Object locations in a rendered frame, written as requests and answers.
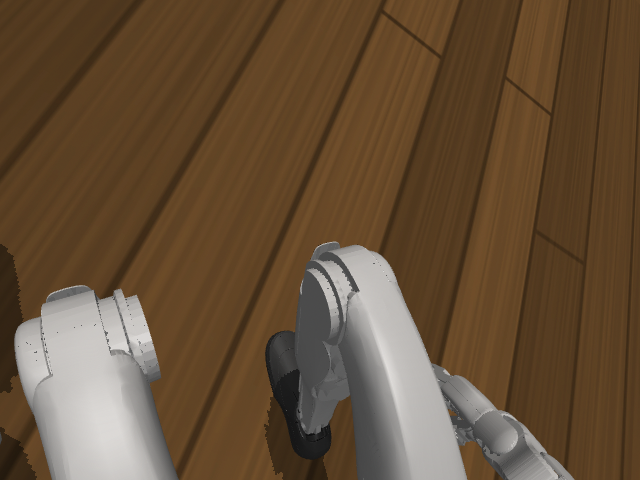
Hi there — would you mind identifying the right robot arm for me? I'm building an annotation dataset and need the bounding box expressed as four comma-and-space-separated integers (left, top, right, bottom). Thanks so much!
472, 410, 575, 480

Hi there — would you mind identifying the right robot hand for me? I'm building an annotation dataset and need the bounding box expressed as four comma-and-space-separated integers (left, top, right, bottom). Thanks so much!
432, 363, 498, 446

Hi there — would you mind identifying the right robot foot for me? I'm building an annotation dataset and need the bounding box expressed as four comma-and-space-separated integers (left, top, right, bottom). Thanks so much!
265, 331, 331, 460

